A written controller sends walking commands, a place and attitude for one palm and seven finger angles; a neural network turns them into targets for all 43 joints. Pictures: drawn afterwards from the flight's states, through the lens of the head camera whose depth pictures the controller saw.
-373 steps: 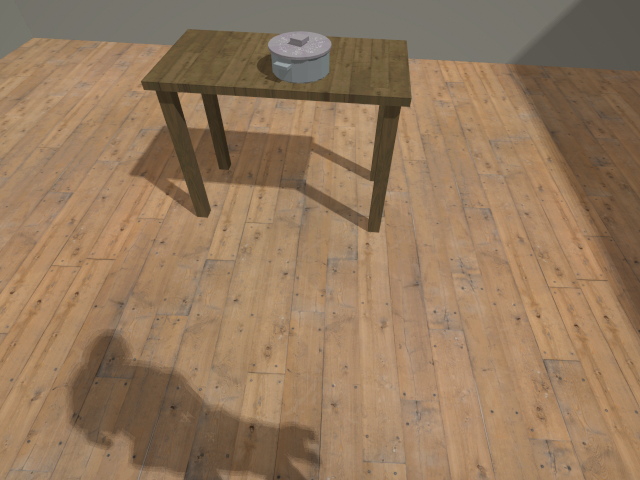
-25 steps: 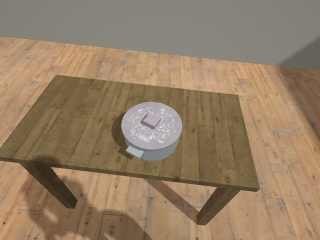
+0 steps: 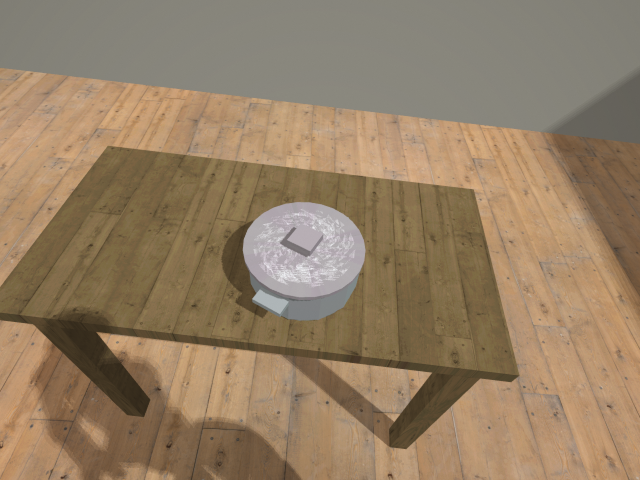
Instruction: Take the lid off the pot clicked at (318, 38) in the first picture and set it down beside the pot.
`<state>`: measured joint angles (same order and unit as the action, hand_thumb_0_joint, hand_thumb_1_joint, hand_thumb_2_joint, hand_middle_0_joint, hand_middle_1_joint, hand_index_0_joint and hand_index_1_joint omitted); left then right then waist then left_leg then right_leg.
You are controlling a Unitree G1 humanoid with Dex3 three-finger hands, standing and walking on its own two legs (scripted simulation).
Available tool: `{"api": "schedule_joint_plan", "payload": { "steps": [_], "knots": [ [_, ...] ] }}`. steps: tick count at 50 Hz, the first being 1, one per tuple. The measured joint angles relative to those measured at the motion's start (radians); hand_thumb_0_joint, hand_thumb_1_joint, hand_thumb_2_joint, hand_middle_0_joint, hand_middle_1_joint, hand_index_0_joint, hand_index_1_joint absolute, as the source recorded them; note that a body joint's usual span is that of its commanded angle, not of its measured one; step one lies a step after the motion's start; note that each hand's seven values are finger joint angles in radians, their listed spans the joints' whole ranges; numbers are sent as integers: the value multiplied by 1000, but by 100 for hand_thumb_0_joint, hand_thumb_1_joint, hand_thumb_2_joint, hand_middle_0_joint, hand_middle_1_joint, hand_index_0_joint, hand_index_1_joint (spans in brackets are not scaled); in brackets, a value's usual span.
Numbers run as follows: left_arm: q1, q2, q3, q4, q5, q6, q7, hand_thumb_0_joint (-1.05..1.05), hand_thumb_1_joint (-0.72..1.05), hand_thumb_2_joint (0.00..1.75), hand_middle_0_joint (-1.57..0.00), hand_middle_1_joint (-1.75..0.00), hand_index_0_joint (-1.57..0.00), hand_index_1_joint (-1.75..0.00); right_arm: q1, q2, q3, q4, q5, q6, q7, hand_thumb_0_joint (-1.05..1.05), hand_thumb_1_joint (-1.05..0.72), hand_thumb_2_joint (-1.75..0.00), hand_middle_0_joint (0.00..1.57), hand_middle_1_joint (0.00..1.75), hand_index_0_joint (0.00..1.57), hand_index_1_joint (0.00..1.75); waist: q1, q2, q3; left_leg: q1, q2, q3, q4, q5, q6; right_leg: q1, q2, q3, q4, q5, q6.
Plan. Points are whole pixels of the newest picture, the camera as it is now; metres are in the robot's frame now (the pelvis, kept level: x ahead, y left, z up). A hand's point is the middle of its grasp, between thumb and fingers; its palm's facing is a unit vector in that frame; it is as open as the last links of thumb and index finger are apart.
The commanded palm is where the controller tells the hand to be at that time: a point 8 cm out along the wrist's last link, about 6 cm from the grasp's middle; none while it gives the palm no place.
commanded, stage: shuffle to correct the standing spot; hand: left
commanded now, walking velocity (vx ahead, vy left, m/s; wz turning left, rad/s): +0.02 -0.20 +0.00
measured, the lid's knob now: (305, 239) +0.48 +0.05 -0.02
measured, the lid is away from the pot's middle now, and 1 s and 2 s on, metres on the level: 0.00 0.00 0.00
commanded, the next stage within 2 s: come to a stop and stand still in 0.14 s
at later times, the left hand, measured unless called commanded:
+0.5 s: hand out of the picture +0.00 +0.11 -0.18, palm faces +0.01 -0.98 -0.18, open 7.3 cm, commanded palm none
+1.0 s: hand out of the picture -0.01 +0.16 -0.18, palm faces +0.02 -0.98 -0.21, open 7.4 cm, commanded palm none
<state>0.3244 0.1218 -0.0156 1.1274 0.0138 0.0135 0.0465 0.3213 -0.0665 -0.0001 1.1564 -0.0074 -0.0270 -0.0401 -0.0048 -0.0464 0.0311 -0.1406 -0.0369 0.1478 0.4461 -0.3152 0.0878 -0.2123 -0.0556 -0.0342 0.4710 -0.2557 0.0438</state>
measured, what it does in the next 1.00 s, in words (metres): stands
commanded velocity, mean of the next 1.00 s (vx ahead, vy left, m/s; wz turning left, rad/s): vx -0.01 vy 0.00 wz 0.00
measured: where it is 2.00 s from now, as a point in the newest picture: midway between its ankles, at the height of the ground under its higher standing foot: outside the picture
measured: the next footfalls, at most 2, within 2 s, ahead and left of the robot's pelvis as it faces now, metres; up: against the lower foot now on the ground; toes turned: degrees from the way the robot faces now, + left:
none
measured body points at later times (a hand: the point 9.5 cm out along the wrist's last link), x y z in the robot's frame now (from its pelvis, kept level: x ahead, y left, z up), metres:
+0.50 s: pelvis +0.02 -0.05 +0.00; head +0.04 -0.05 +0.45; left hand +0.00 +0.16 -0.16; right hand +0.01 -0.27 -0.16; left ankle -0.04 +0.05 -0.74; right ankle -0.01 -0.15 -0.74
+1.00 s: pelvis -0.02 -0.02 +0.00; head -0.01 -0.02 +0.45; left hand -0.01 +0.21 -0.16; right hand -0.01 -0.24 -0.16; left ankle -0.04 +0.05 -0.74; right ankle -0.01 -0.15 -0.74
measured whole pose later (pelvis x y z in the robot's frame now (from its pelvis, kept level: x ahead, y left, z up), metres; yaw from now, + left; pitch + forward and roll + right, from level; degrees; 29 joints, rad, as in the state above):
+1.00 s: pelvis -0.02 -0.02 +0.00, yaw +1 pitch +0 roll +0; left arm 0.29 0.16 -0.02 1.07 0.01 0.01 0.04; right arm 0.32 -0.15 0.00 1.03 -0.02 0.00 -0.02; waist -0.01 0.02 0.01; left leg -0.21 -0.01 0.12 0.53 -0.33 0.06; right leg -0.26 -0.04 -0.06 0.54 -0.28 0.01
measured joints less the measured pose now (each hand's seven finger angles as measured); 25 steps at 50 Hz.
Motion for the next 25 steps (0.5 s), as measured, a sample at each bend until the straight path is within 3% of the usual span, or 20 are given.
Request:
{"api": "schedule_joint_plan", "payload": {
  "steps": [8,16,25],
  "knots": [
    [-4,7,17,-18,9,21,-7,0,91,90,-20,-30,-19,-30,-7,-1,-19,-7,-6,15,-7,1,-91,-90,20,30,20,30,-5,6,4,-39,17,-8,68,-38,-14,-39,10,-8,71,-44,-16],
    [-9,10,28,-39,7,12,-3,0,91,90,-20,-30,-19,-30,-32,-29,-34,-20,-8,27,-10,1,-91,-90,20,30,20,30,-8,27,4,-57,63,-25,119,-71,-54,-40,52,-28,87,-66,-52],
    [-20,18,0,-18,-2,-27,8,1,93,90,-20,-30,-19,-30,-60,-57,-14,-13,4,19,-6,2,-93,-90,20,30,20,30,-3,30,1,2,75,-31,18,-19,-86,10,71,-36,8,-34,-77]
  ]
}}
